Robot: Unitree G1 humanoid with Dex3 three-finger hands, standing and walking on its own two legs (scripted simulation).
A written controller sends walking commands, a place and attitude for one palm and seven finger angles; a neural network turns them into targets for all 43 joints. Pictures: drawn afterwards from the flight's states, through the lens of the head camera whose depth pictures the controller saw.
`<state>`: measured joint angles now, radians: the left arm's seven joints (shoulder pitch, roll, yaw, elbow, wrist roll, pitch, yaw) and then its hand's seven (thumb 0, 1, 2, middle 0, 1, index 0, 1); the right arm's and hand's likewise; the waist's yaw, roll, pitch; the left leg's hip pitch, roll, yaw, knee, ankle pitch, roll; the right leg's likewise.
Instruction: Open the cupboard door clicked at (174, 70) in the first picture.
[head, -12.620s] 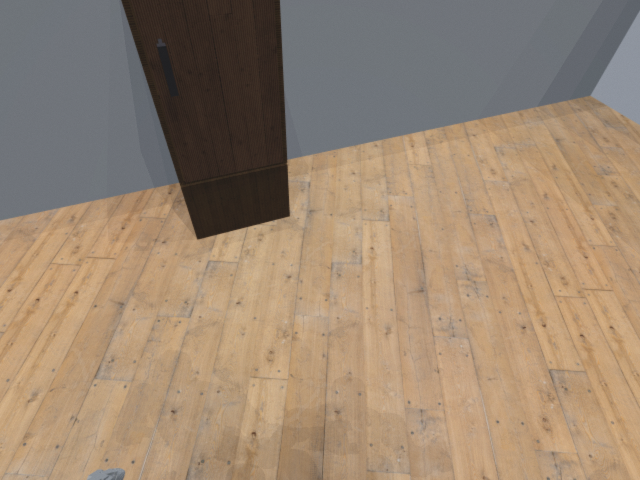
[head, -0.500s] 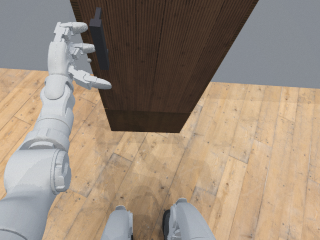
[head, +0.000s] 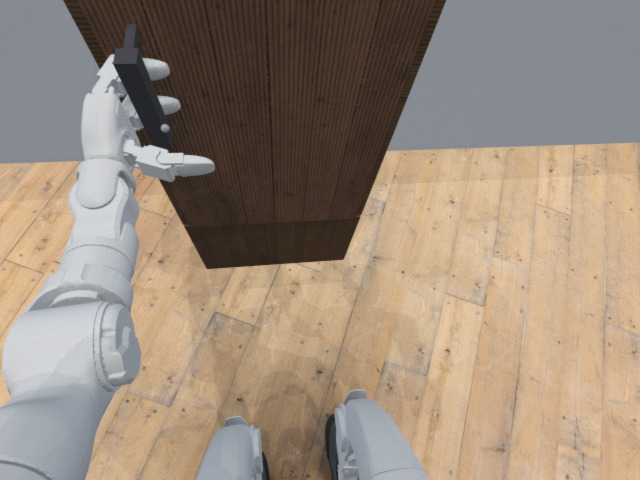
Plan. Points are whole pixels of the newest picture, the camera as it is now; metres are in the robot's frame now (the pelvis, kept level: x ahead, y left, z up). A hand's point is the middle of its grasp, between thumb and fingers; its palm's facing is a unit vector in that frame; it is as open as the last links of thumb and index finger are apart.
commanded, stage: close the thumb around the handle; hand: left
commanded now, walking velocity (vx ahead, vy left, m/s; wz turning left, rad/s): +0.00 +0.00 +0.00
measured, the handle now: (149, 92) +0.57 +0.15 +0.07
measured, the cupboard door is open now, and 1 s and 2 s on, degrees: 0 9 42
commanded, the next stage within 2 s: pull the door open along its arc in 0.52 s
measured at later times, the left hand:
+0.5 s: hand (171, 128) +0.53 +0.13 +0.06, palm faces -0.02 -1.00 -0.02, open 5.5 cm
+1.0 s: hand (178, 165) +0.47 +0.12 +0.06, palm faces -0.03 -1.00 -0.01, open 5.7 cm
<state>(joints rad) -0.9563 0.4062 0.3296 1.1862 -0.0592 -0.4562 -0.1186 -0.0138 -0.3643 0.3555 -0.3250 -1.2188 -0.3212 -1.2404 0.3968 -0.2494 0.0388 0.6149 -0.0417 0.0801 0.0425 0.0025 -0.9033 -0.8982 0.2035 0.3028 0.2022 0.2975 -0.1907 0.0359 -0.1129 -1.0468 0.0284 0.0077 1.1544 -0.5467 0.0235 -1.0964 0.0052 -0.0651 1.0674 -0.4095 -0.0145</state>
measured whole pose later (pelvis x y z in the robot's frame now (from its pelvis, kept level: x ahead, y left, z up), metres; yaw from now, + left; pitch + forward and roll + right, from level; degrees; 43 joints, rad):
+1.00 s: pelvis +0.01 -0.01 +0.02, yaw -1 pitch +23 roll -1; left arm -0.61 0.27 0.26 0.84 -0.13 -0.43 -0.11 0.00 0.73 0.75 -0.37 -1.35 -0.37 -1.35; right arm 0.40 -0.25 0.01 0.56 0.00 0.08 0.05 0.01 -0.90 -0.90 0.20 0.30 0.20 0.30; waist -0.14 0.03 -0.14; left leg -0.92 0.03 0.04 1.06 -0.54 0.02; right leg -1.00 0.02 -0.03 1.01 -0.41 -0.02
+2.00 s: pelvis +0.00 -0.08 +0.02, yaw +5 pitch +15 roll +3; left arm 0.00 -0.11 -0.17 0.27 0.08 -0.35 0.56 0.01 0.25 0.62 -0.34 -1.26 -0.35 -1.29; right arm 0.21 -0.22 -0.04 0.61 -0.07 -0.04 0.01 0.01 -0.91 -0.90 0.20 0.30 0.20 0.30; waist -0.03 0.03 -0.15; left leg -0.80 0.00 -0.06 1.02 -0.49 -0.05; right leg -0.89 0.00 -0.12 1.06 -0.45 -0.12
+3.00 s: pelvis -0.01 +0.00 +0.01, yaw +2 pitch +14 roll +0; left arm 0.03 -0.05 -0.30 0.21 0.04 -0.35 0.19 -0.01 -0.50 0.30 -0.11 -0.32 -0.15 -0.32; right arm 0.26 -0.21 0.00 0.47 -0.02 -0.03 0.05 0.01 -0.90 -0.90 0.20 0.30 0.20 0.30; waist -0.02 0.02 -0.14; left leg -0.82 -0.03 0.01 1.11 -0.54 0.02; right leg -0.90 -0.03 -0.03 1.09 -0.44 -0.01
